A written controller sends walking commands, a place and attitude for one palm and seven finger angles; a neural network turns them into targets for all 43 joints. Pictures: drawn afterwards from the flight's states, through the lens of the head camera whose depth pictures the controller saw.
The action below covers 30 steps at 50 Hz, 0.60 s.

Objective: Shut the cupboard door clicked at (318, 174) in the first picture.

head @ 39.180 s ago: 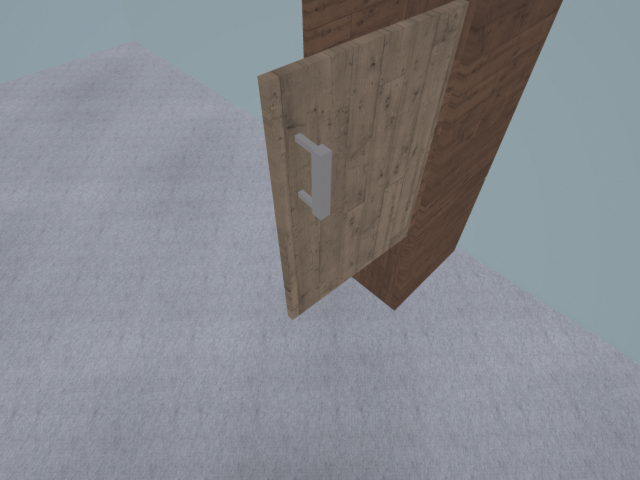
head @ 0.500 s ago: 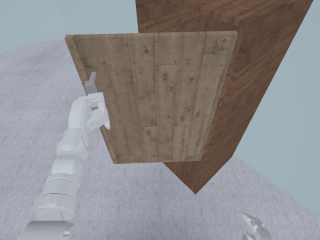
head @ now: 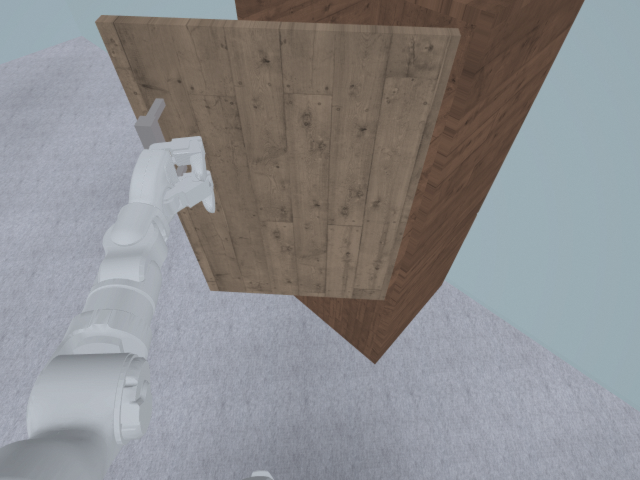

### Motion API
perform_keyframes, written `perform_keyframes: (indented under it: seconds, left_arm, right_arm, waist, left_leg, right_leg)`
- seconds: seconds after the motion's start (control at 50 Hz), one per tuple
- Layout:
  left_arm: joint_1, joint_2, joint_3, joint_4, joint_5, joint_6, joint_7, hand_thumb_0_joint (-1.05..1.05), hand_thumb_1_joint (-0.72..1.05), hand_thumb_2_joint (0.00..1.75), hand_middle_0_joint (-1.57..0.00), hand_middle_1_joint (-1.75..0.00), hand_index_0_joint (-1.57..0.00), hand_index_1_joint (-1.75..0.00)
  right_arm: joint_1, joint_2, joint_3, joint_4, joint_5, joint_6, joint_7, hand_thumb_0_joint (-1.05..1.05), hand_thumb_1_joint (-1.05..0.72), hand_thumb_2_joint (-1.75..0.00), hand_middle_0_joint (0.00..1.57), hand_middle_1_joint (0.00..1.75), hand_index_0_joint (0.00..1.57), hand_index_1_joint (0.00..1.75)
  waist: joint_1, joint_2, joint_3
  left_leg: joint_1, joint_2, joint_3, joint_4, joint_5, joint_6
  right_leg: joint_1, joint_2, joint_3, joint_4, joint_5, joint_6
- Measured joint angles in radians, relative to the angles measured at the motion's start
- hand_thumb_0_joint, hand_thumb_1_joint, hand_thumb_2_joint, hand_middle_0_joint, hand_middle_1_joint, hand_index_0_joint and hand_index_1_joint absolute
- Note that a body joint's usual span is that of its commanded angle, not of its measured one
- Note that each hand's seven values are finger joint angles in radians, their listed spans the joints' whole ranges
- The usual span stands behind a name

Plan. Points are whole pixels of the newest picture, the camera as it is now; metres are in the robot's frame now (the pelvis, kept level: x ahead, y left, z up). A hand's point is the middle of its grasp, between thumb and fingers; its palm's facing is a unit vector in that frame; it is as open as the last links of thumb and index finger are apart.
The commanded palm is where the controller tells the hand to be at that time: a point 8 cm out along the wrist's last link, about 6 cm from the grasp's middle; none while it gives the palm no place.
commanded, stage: push the door shut along its arc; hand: left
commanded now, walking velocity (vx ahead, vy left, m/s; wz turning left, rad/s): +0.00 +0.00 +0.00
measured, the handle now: (166, 150) +0.52 +0.20 +0.12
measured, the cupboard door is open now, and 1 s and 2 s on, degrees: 39 27 16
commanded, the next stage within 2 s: pull the fist back off the door in 1.16 s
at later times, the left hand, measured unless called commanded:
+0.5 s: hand (234, 152) +0.51 +0.10 +0.13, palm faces -0.22 -0.98 -0.01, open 3.1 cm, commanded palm +0.51 +0.15 +0.12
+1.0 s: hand (244, 129) +0.56 +0.09 +0.13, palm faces -0.32 -0.95 +0.01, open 3.2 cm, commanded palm +0.57 +0.12 +0.12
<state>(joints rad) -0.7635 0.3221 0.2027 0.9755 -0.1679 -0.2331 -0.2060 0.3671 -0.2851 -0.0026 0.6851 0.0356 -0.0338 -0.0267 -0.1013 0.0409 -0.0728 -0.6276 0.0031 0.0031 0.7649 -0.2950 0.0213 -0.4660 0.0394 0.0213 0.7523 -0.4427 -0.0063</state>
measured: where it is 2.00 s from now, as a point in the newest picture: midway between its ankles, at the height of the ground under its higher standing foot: outside the picture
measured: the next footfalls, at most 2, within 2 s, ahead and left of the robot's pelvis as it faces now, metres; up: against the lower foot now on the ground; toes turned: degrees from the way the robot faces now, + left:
none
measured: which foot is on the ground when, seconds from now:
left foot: down 0.00-1.00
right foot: down 0.00-1.00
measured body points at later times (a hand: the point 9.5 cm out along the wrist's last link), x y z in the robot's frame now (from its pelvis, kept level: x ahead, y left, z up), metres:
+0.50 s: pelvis -0.01 +0.00 -0.01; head +0.08 +0.00 +0.43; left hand +0.52 +0.15 +0.13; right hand -0.01 -0.28 -0.13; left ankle +0.05 +0.10 -0.71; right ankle -0.04 -0.12 -0.71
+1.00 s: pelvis +0.00 +0.00 -0.03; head +0.13 +0.00 +0.41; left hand +0.57 +0.14 +0.13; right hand -0.04 -0.28 -0.13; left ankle +0.05 +0.10 -0.71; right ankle -0.04 -0.12 -0.71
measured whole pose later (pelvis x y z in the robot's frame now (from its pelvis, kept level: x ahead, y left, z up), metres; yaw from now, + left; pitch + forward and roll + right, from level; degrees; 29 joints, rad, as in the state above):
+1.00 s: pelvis +0.00 +0.00 -0.03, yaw -1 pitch +21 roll -3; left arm -1.28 0.55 0.26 1.35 -0.08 -0.18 -0.40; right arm 0.43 -0.30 0.01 0.71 -0.02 -0.05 -0.01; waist -0.24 0.06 -0.09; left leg -0.95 0.03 -0.03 0.93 -0.34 0.01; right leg -0.77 0.07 -0.01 0.89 -0.48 -0.01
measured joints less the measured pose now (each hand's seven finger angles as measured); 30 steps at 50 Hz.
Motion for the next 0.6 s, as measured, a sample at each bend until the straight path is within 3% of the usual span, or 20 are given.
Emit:
perform_keyframes:
  seconds: [0.2, 0.38, 0.6]
  left_arm:
    - [-0.105, 0.057, 0.048, 0.131, 0.025, -0.033, -0.041, 0.01, 0.9, 0.9, -1.3, -1.5, -1.3, -1.5]
    - [-0.226, 0.09, 0.027, 0.214, 0.032, -0.027, -0.082, 0.01, 0.9, 0.9, -1.3, -1.5, -1.3, -1.5]
    - [-0.354, 0.146, 0.082, 0.301, 0.083, -0.008, -0.1, 0.02, 0.9, 0.9, -1.3, -1.5, -1.3, -1.5]
  right_arm:
    - [0.013, 0.005, 0.005, -0.004, -0.009, 0.004, 0.004, 0.01, -0.9, -0.9, 0.2, 0.3, 0.2, 0.3]
    - [0.023, -0.006, 0.003, 0.01, -0.016, 0.001, 0.007, 0.01, -0.9, -0.9, 0.2, 0.3, 0.2, 0.3]
    - [0.039, -0.016, 0.005, -0.005, -0.033, 0.003, 0.017, 0.0, -0.9, -0.9, 0.2, 0.3, 0.2, 0.3]
  waist:
    - [-0.034, 0.004, -0.006]
    - [-0.055, 0.008, -0.009]
    - [-0.107, 0.014, -0.015]
  left_leg:
    - [-0.058, 0.009, 0.004, 0.03, -0.008, 0.0]
    - [-0.132, 0.009, -0.013, 0.068, -0.013, -0.002]
    - [-0.221, 0.02, -0.011, 0.106, -0.024, -0.005]
  right_leg:
    - [-0.059, 0.009, 0.005, 0.03, -0.005, 0.0]
    - [-0.126, 0.012, -0.012, 0.062, -0.013, -0.002]
    - [-0.217, 0.023, -0.01, 0.101, -0.023, -0.005]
